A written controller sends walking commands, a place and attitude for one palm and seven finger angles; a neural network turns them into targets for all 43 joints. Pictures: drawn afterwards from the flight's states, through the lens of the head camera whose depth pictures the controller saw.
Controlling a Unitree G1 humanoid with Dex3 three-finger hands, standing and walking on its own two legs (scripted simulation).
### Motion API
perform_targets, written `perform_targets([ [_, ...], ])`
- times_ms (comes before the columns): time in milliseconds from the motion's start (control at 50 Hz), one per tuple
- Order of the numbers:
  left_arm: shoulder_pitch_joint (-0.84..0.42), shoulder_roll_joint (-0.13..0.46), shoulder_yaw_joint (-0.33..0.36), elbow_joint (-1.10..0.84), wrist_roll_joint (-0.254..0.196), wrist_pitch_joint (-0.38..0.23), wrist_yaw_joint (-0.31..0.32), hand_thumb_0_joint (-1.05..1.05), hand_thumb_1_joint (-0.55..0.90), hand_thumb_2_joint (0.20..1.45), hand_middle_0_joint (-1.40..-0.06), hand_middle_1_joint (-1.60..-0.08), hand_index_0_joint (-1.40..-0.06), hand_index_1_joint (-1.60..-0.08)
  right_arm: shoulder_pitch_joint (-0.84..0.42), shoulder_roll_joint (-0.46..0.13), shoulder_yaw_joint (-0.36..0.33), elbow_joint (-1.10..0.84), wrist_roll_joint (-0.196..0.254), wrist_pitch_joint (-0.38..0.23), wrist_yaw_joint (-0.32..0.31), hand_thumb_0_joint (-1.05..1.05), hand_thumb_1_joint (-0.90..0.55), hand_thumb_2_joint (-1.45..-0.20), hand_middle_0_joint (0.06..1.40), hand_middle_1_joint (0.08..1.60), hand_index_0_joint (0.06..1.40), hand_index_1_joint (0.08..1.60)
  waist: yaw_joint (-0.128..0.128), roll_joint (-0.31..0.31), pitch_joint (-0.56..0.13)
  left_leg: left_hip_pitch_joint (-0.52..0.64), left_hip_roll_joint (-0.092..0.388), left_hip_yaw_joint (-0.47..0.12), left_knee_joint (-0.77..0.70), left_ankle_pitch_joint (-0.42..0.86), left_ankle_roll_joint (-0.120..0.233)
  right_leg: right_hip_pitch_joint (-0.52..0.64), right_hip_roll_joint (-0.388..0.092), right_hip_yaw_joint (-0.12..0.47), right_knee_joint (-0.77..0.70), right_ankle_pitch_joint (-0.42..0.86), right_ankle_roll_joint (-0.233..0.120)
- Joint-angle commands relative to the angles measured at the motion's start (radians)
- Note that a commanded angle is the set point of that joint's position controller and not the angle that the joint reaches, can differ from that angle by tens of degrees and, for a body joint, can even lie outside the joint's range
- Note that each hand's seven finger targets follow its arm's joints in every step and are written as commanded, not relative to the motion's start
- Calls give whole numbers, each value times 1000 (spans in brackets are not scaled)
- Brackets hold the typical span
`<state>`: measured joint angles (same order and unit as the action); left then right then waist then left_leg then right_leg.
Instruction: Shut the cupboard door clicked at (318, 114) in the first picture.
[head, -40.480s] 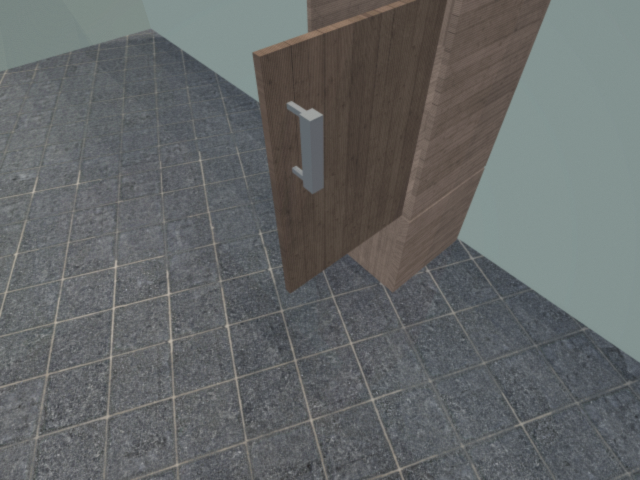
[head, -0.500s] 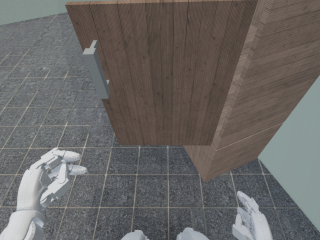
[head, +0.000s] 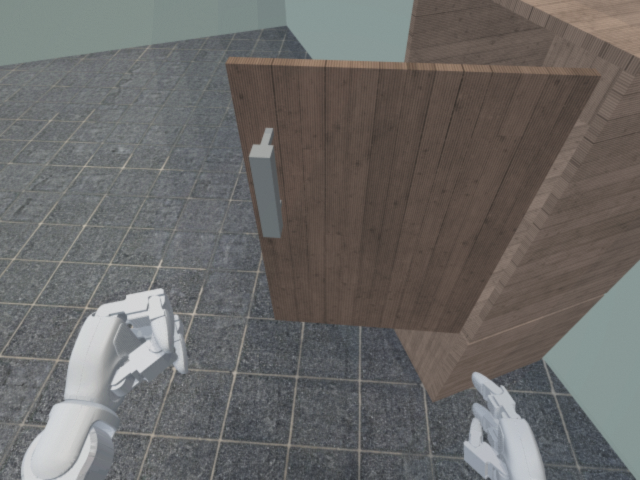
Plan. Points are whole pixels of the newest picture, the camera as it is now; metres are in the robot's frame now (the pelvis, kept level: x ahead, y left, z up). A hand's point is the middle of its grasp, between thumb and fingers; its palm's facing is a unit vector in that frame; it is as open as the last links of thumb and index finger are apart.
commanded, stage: raise the hand and make a fist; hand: left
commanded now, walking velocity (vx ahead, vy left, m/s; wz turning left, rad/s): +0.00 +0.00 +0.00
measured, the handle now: (270, 184) +0.47 +0.12 +0.12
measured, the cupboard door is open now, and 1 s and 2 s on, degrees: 66 66 66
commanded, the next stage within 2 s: bring the fist close to the handle in 0.58 s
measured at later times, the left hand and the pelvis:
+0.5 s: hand (150, 340) +0.22 +0.20 +0.12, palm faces +0.08 -1.00 -0.05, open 3.1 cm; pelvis -0.01 +0.00 +0.01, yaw -1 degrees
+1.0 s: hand (205, 302) +0.27 +0.16 +0.13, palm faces +0.04 -1.00 -0.06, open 3.1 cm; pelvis -0.02 -0.04 +0.01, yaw +0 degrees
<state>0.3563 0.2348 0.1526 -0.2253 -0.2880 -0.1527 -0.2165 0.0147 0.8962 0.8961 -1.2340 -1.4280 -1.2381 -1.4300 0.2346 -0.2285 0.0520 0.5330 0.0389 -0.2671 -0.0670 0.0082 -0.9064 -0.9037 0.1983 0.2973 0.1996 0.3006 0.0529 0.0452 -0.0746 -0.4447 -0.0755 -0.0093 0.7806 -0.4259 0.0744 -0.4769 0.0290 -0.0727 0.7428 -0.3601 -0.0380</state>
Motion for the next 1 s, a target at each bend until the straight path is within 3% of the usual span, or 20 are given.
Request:
perform_targets([
  [0, -130, 173, 121, -225, -6, 35, 10, 0, 900, 900, -1300, -1500, -1300, -1500, -41, -137, -47, -146, 4, -27, -18, 0, -900, -900, 200, 300, 200, 300, -1, -17, -133, 87, 86, -99, -180, 392, -91, 142, -15, 2, -85, 267, 5],
  [20, -166, 166, 124, -261, -8, 33, 19, 0, 900, 900, -1300, -1500, -1300, -1500, -49, -127, -43, -152, 3, -26, -16, 0, -900, -900, 200, 300, 200, 300, 0, 18, -159, 113, 84, -99, -187, 406, -98, 150, -16, 2, -85, 271, 3],
  [100, -238, 170, 146, -306, -20, 2, 50, 0, 900, 900, -1300, -1500, -1300, -1500, -47, -120, -34, -131, -4, -31, -13, 0, -900, -900, 200, 300, 200, 300, 2, 39, -195, 178, 91, -108, -192, 509, -120, 168, -8, -1, -92, 307, 1],
  [180, -234, 104, 66, -225, -8, 37, 22, 0, 900, 900, -1300, -1500, -1300, -1500, -48, -124, -33, -105, 6, -32, -7, 0, -900, -900, 200, 300, 200, 300, -15, 73, -119, 187, 103, -130, -229, 462, -133, 136, -8, -10, -118, 249, 4],
  [220, -168, 81, 42, -151, -3, 92, -2, 0, 900, 900, -1300, -1500, -1300, -1500, -48, -131, -37, -105, 13, -23, -8, 0, -900, -900, 200, 300, 200, 300, -16, -1, -78, 157, 103, -127, -242, 425, -122, 147, -11, -11, -138, 245, 4],
  [280, -167, 116, 73, -156, -1, 161, -12, 0, 900, 900, -1300, -1500, -1300, -1500, -71, -138, -40, -124, 16, -2, -12, 0, -900, -900, 200, 300, 200, 300, -2, -7, -66, 137, 94, -125, -270, 335, -119, 163, -14, -9, -155, 215, 2],
  [300, -160, 143, 106, -159, -1, 167, -2, 0, 900, 900, -1300, -1500, -1300, -1500, -76, -139, -42, -125, 15, 4, -13, 0, -900, -900, 200, 300, 200, 300, 2, -41, -70, 132, 93, -117, -273, 324, -116, 186, -13, -7, -163, 214, 1],
  [380, -241, 171, 158, -294, -5, 105, 50, 0, 900, 900, -1300, -1500, -1300, -1500, -91, -119, -36, -146, 1, 1, -13, 0, -900, -900, 200, 300, 200, 300, 16, 15, -152, 174, 82, -103, -270, 370, -120, 216, -10, -3, -154, 235, -2],
  [400, -255, 188, 166, -308, -3, 79, 67, 0, 900, 900, -1300, -1500, -1300, -1500, -89, -122, -34, -138, -3, -2, -11, 0, -900, -900, 200, 300, 200, 300, 15, 9, -142, 164, 83, -102, -266, 357, -116, 216, -6, 2, -155, 223, -3],
  [480, -242, 111, 86, -253, 6, 11, 75, 0, 900, 900, -1300, -1500, -1300, -1500, -70, -119, -34, -111, -2, -19, -3, 0, -900, -900, 200, 300, 200, 300, -13, 70, -79, 166, 83, -106, -266, 313, -119, 165, -4, 3, -164, 193, -4],
  [500, -225, 106, 74, -218, 10, 16, 65, 0, 900, 900, -1300, -1500, -1300, -1500, -65, -126, -36, -103, -1, -18, -4, 0, -900, -900, 200, 300, 200, 300, -21, 32, -54, 146, 83, -104, -264, 278, -106, 163, -6, 5, -176, 178, -2],
  [560, -199, 93, 37, -165, 17, 65, 32, 0, 900, 900, -1300, -1500, -1300, -1500, -70, -135, -42, -107, 10, -15, -10, 0, -900, -900, 200, 300, 200, 300, -26, 16, -22, 117, 80, -101, -274, 192, -88, 160, -14, 18, -197, 132, 0],
  [600, -169, 134, 71, -142, 17, 102, 20, 0, 900, 900, -1300, -1500, -1300, -1500, -72, -140, -43, -110, 12, -9, -15, 0, -900, -900, 200, 300, 200, 300, -16, -10, -26, 95, 74, -89, -270, 172, -71, 186, -19, 34, -216, 115, 1],
  [660, -212, 160, 110, -214, 8, 111, 31, 0, 900, 900, -1300, -1500, -1300, -1500, -101, -130, -40, -133, 10, -5, -20, 0, -900, -900, 200, 300, 200, 300, -5, -12, -67, 100, 67, -76, -265, 174, -60, 211, -27, 47, -224, 92, 5],
  [700, -324, 198, 150, -227, 3, 83, 65, 0, 900, 900, -1300, -1500, -1300, -1500, -102, -127, -36, -117, 4, -6, -25, 0, -900, -900, 200, 300, 200, 300, -17, -37, -76, 96, 66, -75, -254, 172, -54, 215, -28, 60, -232, 71, 10],
  [720, -388, 174, 127, -231, 3, 64, 75, 0, 900, 900, -1300, -1500, -1300, -1500, -112, -121, -34, -114, 5, -10, -25, 0, -900, -900, 200, 300, 200, 300, -30, -17, -77, 100, 64, -71, -250, 168, -51, 208, -30, 66, -235, 64, 13],
  [800, -454, 186, 137, -97, 2, 18, 87, 0, 900, 900, -1300, -1500, -1300, -1500, -101, -122, -33, -76, 6, -16, -27, 0, -900, -900, 200, 300, 200, 300, -39, -29, -66, 64, 57, -58, -220, 148, -45, 210, -40, 106, -251, 24, 16],
  [820, -473, 160, 106, -60, 3, 21, 73, 0, 900, 900, -1300, -1500, -1300, -1500, -102, -121, -32, -72, 9, -17, -26, 0, -900, -900, 200, 300, 200, 300, -49, -23, -63, 57, 56, -52, -214, 151, -44, 212, -48, 119, -255, 28, 18],
  [920, -533, 155, 59, 67, 7, 92, 10, 0, 900, 900, -1300, -1500, -1300, -1500, -104, -130, -35, -75, 23, -2, -29, 0, -900, -900, 200, 300, 200, 300, -50, -23, -71, 20, 55, -37, -187, 162, -44, 244, -80, 182, -274, 43, 28],
  [980, -585, 192, 103, 54, -1, 114, 18, 0, 900, 900, -1300, -1500, -1300, -1500, -113, -130, -38, -89, 20, 7, -29, 0, -900, -900, 200, 300, 200, 300, -29, -45, -142, 24, 52, -33, -181, 202, -45, 295, -88, 190, -262, 109, 36],
])
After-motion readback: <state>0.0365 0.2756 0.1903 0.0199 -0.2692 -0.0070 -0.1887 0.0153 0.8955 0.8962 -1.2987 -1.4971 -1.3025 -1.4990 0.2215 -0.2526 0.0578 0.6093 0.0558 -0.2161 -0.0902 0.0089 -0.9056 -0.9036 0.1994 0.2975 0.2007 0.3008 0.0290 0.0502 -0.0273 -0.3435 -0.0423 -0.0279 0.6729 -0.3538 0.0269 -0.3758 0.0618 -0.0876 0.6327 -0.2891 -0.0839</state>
